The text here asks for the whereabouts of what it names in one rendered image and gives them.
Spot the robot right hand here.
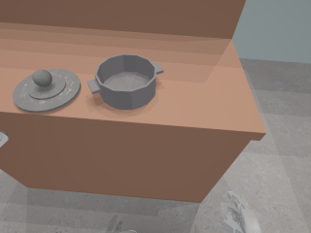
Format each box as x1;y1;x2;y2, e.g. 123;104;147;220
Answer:
224;190;262;233

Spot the knob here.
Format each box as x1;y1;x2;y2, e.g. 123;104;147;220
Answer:
32;69;52;87

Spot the pot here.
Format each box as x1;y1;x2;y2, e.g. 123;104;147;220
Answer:
87;53;164;110

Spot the table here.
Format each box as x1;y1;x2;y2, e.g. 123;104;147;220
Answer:
0;0;266;203

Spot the lid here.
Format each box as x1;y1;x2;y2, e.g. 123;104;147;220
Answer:
13;68;81;114

